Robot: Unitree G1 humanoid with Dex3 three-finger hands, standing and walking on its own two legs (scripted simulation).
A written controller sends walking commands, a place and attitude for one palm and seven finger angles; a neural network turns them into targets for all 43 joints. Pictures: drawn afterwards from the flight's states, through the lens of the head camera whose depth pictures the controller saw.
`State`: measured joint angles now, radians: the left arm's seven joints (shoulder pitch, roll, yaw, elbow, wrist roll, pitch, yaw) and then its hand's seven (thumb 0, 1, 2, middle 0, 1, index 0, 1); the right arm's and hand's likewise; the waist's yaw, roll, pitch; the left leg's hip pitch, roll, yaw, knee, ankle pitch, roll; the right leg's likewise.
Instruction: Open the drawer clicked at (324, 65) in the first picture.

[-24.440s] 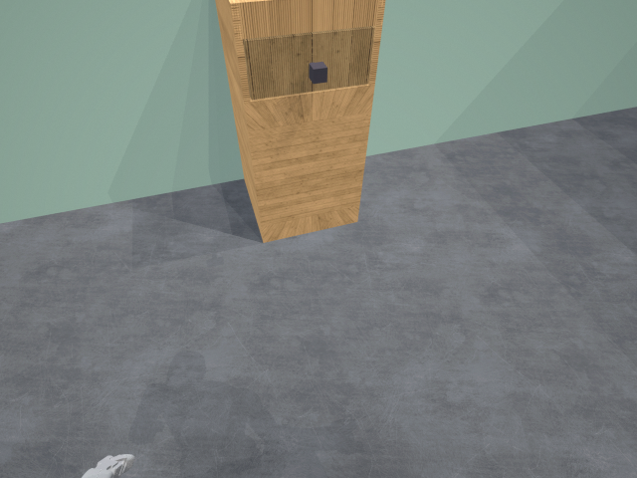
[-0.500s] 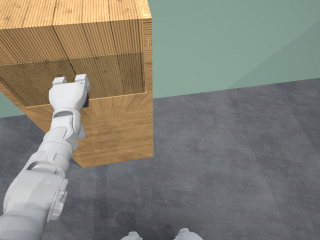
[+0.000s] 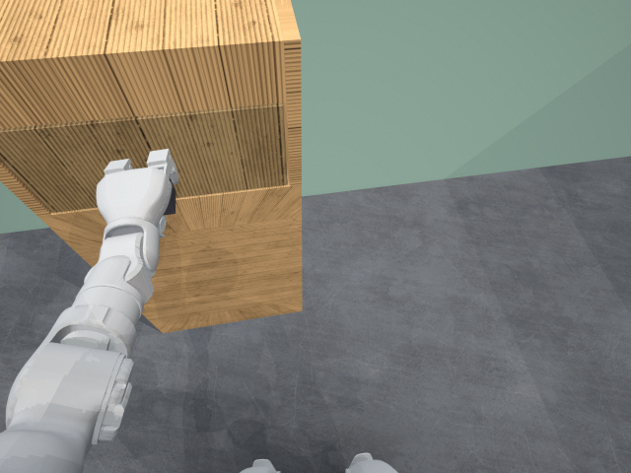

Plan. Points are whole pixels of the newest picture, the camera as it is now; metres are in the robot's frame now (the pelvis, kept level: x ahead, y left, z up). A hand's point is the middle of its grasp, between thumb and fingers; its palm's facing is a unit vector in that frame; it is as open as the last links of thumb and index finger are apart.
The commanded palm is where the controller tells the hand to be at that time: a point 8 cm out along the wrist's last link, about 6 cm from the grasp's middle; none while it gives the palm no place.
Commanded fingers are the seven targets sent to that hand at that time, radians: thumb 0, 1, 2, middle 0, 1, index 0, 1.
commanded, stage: close the thumb around the handle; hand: left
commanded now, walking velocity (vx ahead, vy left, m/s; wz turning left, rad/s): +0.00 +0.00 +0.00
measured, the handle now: (156, 184) +0.51 +0.22 +0.01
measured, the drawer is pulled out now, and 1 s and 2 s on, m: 0.00 0.08 0.20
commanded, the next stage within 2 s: pull the drawer open in 0.12 s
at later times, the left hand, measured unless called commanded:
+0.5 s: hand (152, 228) +0.45 +0.22 +0.00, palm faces -0.03 -0.08 -1.00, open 8.1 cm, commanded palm +0.40 +0.22 +0.06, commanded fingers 0.00 0.90 0.90 -0.40 -1.35 -0.40 -1.35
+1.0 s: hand (149, 269) +0.38 +0.21 +0.00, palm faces -0.01 -0.05 -1.00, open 8.0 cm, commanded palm +0.35 +0.21 +0.06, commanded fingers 0.00 0.90 0.90 -0.40 -1.35 -0.40 -1.35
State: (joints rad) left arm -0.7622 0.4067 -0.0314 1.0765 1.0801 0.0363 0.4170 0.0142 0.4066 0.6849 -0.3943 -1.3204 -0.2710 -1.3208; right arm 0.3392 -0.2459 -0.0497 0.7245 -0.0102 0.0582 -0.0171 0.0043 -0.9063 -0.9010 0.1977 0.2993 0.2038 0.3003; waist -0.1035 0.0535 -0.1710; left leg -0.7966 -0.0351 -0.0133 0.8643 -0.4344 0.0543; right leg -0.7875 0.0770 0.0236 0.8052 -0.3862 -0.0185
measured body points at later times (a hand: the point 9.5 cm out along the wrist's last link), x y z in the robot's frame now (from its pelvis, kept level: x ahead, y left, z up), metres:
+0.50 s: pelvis +0.00 +0.01 +0.00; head +0.09 +0.00 +0.45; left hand +0.44 +0.22 +0.05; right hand +0.02 -0.26 -0.13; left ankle -0.03 +0.08 -0.69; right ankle -0.01 -0.11 -0.69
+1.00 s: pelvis +0.00 +0.00 +0.01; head +0.06 -0.01 +0.46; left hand +0.38 +0.21 +0.05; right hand +0.12 -0.26 -0.11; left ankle -0.03 +0.08 -0.69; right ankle -0.01 -0.11 -0.69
